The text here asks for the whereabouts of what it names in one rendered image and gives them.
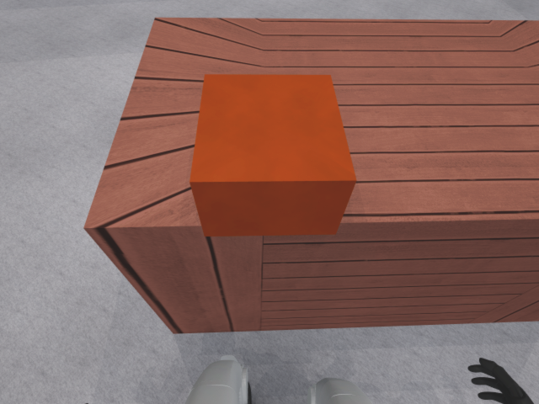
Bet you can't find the pedestal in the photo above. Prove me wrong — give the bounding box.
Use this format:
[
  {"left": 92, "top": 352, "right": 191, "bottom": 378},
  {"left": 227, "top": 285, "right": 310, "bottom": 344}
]
[{"left": 83, "top": 18, "right": 539, "bottom": 334}]

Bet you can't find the carton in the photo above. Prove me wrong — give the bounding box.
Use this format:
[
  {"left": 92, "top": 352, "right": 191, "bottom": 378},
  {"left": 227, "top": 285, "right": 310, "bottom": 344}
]
[{"left": 189, "top": 74, "right": 356, "bottom": 237}]

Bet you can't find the left robot shin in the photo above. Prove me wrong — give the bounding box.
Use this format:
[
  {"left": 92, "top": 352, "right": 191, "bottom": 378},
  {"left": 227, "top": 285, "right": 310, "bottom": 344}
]
[{"left": 220, "top": 355, "right": 237, "bottom": 362}]

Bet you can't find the right robot hand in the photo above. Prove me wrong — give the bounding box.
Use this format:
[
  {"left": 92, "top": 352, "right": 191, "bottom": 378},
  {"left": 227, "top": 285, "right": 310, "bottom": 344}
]
[{"left": 468, "top": 358, "right": 534, "bottom": 404}]

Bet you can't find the robot right thigh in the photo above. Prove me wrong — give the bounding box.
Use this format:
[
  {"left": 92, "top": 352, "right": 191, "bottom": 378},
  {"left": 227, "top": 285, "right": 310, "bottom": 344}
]
[{"left": 307, "top": 378, "right": 373, "bottom": 404}]

